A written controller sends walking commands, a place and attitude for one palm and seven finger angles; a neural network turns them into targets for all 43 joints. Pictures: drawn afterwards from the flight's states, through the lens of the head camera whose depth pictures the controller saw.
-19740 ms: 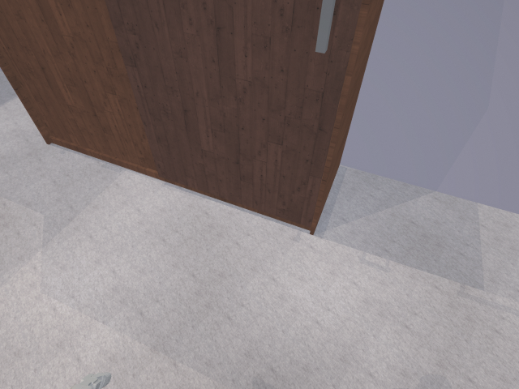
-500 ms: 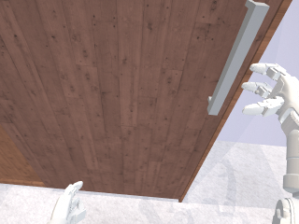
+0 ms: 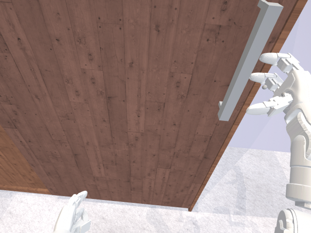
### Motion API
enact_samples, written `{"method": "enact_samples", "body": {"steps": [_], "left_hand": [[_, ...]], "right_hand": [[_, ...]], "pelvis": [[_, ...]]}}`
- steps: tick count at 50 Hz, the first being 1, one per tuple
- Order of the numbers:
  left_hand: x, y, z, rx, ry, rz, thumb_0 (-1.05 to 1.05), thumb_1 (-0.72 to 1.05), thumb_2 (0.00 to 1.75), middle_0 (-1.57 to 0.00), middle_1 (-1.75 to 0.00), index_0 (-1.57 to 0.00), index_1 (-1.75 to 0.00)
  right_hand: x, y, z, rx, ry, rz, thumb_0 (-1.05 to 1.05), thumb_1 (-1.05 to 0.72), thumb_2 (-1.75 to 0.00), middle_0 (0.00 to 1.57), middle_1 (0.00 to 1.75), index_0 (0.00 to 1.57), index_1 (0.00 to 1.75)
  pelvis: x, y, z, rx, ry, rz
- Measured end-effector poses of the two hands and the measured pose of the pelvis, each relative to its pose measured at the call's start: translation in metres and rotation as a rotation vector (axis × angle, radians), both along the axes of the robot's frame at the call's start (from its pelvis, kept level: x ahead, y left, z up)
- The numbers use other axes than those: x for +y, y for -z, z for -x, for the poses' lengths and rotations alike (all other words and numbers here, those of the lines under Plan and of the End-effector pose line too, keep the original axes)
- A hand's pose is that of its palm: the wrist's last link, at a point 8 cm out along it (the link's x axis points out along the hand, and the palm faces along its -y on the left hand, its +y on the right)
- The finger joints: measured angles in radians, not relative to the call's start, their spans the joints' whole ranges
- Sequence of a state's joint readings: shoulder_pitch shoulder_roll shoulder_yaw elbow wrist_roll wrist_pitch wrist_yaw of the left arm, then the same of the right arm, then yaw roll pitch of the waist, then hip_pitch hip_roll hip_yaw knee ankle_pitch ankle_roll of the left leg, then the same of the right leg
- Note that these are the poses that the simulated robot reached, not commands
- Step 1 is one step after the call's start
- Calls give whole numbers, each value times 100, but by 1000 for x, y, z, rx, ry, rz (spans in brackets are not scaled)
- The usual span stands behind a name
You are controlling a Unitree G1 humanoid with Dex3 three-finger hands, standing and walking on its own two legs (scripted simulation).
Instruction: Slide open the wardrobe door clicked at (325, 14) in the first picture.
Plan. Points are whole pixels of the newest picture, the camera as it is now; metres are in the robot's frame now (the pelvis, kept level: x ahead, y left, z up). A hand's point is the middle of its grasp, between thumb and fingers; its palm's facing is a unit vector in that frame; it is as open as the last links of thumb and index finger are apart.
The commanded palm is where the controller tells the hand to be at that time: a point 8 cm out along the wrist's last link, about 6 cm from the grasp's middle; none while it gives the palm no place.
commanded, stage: feel for the door with the fingertips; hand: right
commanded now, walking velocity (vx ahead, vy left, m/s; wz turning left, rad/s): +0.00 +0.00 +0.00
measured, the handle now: (239, 68) +0.44 -0.17 +0.26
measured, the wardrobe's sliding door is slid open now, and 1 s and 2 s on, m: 0.00 0.00 0.00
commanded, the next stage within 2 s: slide the fingers in behind the handle in 0.94 s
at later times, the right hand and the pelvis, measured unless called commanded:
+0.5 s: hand (256, 83) +0.38 -0.19 +0.26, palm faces +0.07 +1.00 -0.05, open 14.0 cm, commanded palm +0.35 -0.24 +0.25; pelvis +0.00 +0.00 +0.00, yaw +0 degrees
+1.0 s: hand (252, 79) +0.39 -0.18 +0.26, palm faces +0.04 +1.00 -0.02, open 14.0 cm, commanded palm +0.37 -0.24 +0.25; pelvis +0.00 +0.00 +0.00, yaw +0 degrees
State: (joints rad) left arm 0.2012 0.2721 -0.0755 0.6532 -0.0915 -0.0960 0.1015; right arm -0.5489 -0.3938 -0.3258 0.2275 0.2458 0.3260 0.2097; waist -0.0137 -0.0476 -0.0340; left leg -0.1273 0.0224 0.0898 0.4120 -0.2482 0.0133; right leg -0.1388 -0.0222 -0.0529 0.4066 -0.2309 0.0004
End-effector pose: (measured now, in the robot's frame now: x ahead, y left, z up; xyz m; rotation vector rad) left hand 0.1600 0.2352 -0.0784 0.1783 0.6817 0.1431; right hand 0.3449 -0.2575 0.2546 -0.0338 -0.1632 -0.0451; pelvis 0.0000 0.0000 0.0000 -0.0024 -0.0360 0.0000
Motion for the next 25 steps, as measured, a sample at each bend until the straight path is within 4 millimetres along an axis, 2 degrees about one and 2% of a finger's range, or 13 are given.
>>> {"method": "enact_samples", "body": {"steps": [4,9,13,19,25], "left_hand": [[-4,-3,-8,-27,1,28,2,90,90,-20,-30,-21,-30],[-7,-1,-16,-27,11,48,2,90,90,-20,-30,-21,-30],[-7,-3,-19,-22,22,37,2,90,90,-20,-30,-21,-30],[-8,-8,-24,-31,39,17,2,90,90,-20,-30,-21,-30],[-7,-6,-24,-21,26,22,2,90,90,-20,-30,-21,-30]], "right_hand": [[2,-12,-6,23,14,5,-1,50,-30,30,120,30,120],[10,7,-7,145,-2,8,-1,50,-30,30,120,30,120],[15,19,-1,133,-1,-18,-1,50,-30,30,120,30,120],[17,3,4,29,32,-7,-1,50,-30,30,120,30,120],[16,-4,-9,103,24,10,-1,51,-30,30,120,30,120]], "pelvis": [[0,0,-3,2,-4,0],[-1,0,-3,8,-1,1],[1,1,-4,5,-2,3],[3,1,-4,-9,1,1],[2,0,-3,-3,6,-1]]}}
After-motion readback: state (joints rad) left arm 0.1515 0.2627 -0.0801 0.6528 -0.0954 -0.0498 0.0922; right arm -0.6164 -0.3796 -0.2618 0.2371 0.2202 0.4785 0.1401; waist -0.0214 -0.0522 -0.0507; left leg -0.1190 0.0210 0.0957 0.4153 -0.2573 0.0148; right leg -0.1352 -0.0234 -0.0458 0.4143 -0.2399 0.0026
